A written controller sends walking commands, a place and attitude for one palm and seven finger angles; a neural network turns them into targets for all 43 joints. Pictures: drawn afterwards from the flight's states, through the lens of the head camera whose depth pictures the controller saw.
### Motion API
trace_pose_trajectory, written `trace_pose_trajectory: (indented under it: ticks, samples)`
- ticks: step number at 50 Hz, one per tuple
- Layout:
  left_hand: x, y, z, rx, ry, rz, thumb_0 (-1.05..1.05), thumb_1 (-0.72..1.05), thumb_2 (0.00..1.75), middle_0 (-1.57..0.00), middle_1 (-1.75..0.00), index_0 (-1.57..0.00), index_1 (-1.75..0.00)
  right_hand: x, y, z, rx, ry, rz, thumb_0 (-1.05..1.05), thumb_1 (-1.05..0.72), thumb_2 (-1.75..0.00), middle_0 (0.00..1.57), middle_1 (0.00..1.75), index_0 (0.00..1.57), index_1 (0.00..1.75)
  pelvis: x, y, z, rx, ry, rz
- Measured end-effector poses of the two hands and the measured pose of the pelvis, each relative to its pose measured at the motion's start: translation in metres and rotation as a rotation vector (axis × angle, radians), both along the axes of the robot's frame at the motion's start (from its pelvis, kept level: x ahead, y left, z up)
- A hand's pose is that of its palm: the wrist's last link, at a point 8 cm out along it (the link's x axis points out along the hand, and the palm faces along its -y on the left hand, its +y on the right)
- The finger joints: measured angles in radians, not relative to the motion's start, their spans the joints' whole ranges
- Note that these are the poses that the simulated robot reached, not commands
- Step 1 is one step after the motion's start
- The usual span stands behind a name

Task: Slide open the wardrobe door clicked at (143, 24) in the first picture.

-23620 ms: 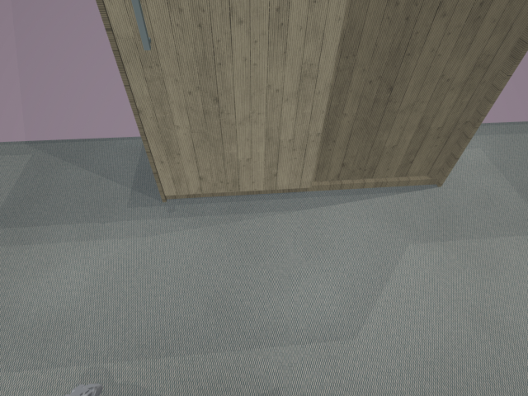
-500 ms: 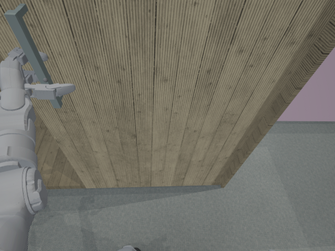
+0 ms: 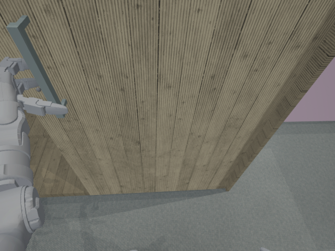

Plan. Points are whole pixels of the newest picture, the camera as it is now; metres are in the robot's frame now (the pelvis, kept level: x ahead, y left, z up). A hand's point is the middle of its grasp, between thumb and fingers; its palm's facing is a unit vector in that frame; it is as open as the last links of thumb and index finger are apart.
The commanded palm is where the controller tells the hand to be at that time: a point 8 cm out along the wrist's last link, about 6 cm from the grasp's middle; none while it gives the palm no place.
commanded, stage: slip the hand off the handle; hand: left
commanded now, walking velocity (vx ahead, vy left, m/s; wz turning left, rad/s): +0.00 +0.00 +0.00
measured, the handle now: (45, 74) +0.48 +0.30 +0.16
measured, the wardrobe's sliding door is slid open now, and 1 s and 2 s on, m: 0.64 0.64 0.64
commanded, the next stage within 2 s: draw the hand back to the body in 1.12 s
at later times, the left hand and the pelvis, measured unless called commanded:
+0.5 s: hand (5, 91) +0.42 +0.37 +0.15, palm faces +0.47 -0.86 -0.21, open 14.6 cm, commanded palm +0.37 +0.40 +0.16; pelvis +0.02 -0.02 +0.00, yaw +0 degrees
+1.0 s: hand out of the picture +0.33 +0.35 +0.15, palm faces +0.48 -0.86 -0.20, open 14.7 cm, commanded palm +0.28 +0.38 +0.16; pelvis +0.01 -0.02 +0.00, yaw +1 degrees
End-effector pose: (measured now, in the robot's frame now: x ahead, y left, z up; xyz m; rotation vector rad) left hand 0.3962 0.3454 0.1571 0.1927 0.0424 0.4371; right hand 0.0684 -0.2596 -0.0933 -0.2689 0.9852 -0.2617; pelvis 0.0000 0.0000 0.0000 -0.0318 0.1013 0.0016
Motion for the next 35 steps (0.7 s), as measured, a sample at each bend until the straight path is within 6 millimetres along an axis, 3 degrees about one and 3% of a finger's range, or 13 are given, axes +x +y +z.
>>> trace_pose_trajectory:
  ticks: [5, 9, 23, 29, 35]
  samples:
    - [-0.002, 0.013, 0.000, -0.002, 0.016, 0.034, -0.02, -0.55, 0.20, -0.29, -1.18, -0.38, -1.23, 0.021, -0.004, 0.005, -0.012, -0.039, 0.023, 0.01, -0.90, -0.90, 0.20, 0.30, 0.21, 0.30, 0.004, -0.003, 0.000, 0.000, 0.007, 0.005]
    - [-0.006, 0.028, 0.001, 0.003, 0.026, 0.066, -0.02, -0.55, 0.20, -0.27, -1.17, -0.34, -1.20, 0.026, -0.010, 0.006, -0.025, -0.028, 0.031, 0.01, -0.90, -0.90, 0.20, 0.30, 0.21, 0.30, 0.007, -0.006, -0.001, 0.000, 0.016, 0.010]
    - [-0.017, 0.057, 0.006, 0.001, 0.027, 0.066, -0.02, -0.55, 0.20, -0.25, -1.16, -0.26, -1.15, 0.003, -0.030, -0.001, -0.042, 0.104, -0.020, 0.01, -0.90, -0.90, 0.20, 0.30, 0.21, 0.30, 0.020, -0.015, -0.001, -0.002, 0.042, 0.012]
    - [-0.029, 0.057, 0.006, 0.013, 0.015, 0.039, -0.02, -0.55, 0.20, -0.25, -1.15, -0.25, -1.15, 0.000, -0.031, -0.002, -0.025, 0.104, -0.048, 0.01, -0.90, -0.90, 0.20, 0.30, 0.21, 0.30, 0.023, -0.016, -0.001, 0.000, 0.043, -0.002]
    - [-0.052, 0.052, 0.001, 0.009, 0.003, 0.038, -0.02, -0.55, 0.20, -0.25, -1.15, -0.25, -1.15, 0.016, -0.027, -0.001, -0.007, 0.042, -0.041, 0.01, -0.90, -0.90, 0.20, 0.30, 0.20, 0.30, 0.024, -0.016, 0.000, 0.004, 0.027, -0.007]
